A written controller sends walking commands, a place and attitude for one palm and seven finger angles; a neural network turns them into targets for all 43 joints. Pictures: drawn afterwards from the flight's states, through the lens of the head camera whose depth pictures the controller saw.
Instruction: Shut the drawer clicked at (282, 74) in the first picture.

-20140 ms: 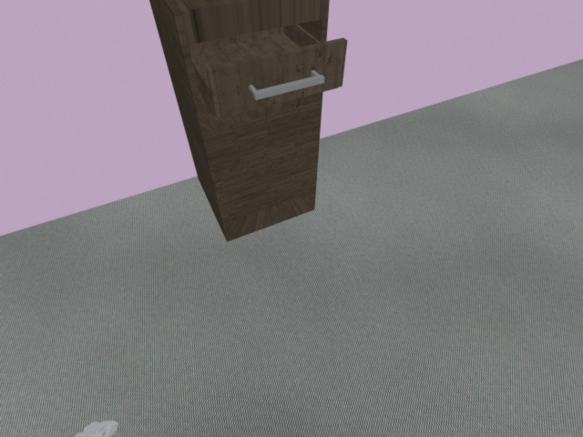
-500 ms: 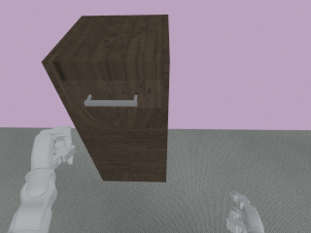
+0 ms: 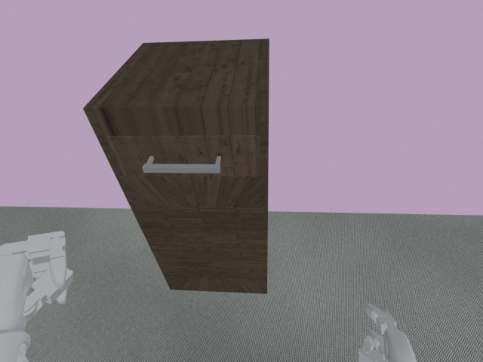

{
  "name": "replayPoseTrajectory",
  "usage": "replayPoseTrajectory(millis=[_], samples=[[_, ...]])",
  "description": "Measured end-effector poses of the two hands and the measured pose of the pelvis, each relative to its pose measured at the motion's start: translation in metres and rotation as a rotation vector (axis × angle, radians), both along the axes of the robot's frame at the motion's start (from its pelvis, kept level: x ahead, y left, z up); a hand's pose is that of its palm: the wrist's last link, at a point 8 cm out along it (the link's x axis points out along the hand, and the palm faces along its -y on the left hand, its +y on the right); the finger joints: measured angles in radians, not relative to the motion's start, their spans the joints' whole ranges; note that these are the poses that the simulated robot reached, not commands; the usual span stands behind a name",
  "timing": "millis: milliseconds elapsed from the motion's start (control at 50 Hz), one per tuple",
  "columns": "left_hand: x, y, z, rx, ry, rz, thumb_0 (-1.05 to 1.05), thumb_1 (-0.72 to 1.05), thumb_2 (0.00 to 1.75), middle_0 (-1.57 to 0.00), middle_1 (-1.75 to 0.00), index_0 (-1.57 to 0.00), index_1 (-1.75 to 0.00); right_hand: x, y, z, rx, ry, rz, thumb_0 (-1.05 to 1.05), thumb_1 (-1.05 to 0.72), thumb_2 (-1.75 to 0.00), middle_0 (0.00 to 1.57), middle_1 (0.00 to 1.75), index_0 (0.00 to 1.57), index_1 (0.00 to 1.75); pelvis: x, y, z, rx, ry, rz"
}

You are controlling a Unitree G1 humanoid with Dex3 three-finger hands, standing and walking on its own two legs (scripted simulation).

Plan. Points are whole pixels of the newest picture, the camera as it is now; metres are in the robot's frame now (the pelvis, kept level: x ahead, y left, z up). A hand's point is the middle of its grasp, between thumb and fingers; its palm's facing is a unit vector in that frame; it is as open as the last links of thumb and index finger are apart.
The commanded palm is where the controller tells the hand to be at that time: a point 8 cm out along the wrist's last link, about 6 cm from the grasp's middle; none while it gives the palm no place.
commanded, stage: draw the hand back to the body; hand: left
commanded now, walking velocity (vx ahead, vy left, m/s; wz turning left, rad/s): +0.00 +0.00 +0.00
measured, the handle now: (183, 164) +0.57 +0.23 +0.00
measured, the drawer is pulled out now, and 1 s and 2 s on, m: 0.00 0.00 0.00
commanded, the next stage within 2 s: step back with the hand held close in 0.08 s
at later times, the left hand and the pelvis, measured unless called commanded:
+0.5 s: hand (71, 271) +0.18 +0.25 +0.14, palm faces +0.30 -0.83 -0.48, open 3.3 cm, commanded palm +0.12 +0.29 +0.17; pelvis -0.01 +0.02 +0.00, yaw -1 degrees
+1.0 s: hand (10, 328) +0.11 +0.27 +0.15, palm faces +0.37 -0.81 -0.45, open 3.3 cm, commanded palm +0.05 +0.32 +0.17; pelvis -0.08 +0.04 -0.02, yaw +0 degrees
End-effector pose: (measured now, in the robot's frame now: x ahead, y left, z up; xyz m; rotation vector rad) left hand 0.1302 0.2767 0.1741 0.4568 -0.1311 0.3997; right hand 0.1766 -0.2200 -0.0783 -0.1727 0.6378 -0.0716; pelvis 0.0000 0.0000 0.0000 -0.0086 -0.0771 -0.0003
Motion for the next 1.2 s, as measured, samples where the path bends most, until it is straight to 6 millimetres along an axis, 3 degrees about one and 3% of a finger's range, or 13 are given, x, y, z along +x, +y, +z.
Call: replayPoseTrajectory(millis=[180,280,360,520,660,880,1100,1200], samples=[[0.002,0.000,-0.008,-0.034,-0.001,0.013,0.02,0.89,0.90,-1.41,-1.60,-1.41,-1.60,0.001,0.003,0.003,-0.005,-0.019,0.008,0.01,-0.90,-0.90,0.20,0.30,0.20,0.30,-0.004,-0.001,0.000,0.001,-0.005,0.003],[0.007,0.003,0.001,0.010,-0.035,-0.013,0.02,0.89,0.90,-1.41,-1.60,-1.41,-1.60,-0.002,0.003,0.004,-0.006,-0.010,0.005,0.01,-0.90,-0.90,0.20,0.30,0.20,0.30,-0.004,0.000,0.000,-0.007,0.015,0.001],[0.014,0.007,0.005,0.053,-0.032,-0.037,0.02,0.89,0.90,-1.41,-1.60,-1.41,-1.60,-0.009,-0.001,0.002,-0.016,0.037,-0.023,0.01,-0.90,-0.90,0.20,0.30,0.20,0.30,-0.007,0.005,0.000,-0.009,0.050,-0.006],[0.015,0.014,-0.009,0.069,0.072,-0.095,0.02,0.89,0.90,-1.40,-1.60,-1.41,-1.60,-0.033,-0.007,-0.005,-0.050,0.133,-0.107,0.01,-0.90,-0.90,0.20,0.30,0.20,0.30,-0.015,0.018,-0.001,-0.004,0.091,-0.014],[-0.003,0.025,-0.004,0.097,0.042,-0.101,0.02,0.89,0.90,-1.40,-1.60,-1.41,-1.60,-0.047,0.003,-0.002,-0.067,0.132,-0.112,0.01,-0.90,-0.90,0.20,0.30,0.20,0.30,-0.032,0.026,-0.005,-0.004,0.095,-0.015],[-0.046,0.032,-0.005,0.104,-0.031,-0.085,0.02,0.89,0.90,-1.41,-1.60,-1.41,-1.60,-0.068,0.025,0.002,-0.064,0.046,-0.059,0.01,-0.90,-0.90,0.20,0.30,0.20,0.30,-0.069,0.032,-0.013,-0.016,0.087,-0.008],[-0.071,0.040,-0.004,0.112,-0.111,-0.092,0.02,0.88,0.90,-1.41,-1.60,-1.41,-1.60,-0.111,0.022,-0.003,-0.119,0.088,-0.062,0.01,-0.90,-0.90,0.20,0.30,0.20,0.30,-0.094,0.038,-0.017,-0.041,0.085,0.016],[-0.084,0.043,0.000,0.178,-0.121,-0.089,0.02,0.88,0.90,-1.41,-1.60,-1.41,-1.60,-0.121,0.021,-0.008,-0.120,0.093,-0.051,0.01,-0.90,-0.90,0.20,0.30,0.20,0.30,-0.104,0.034,-0.021,-0.035,0.092,0.040]])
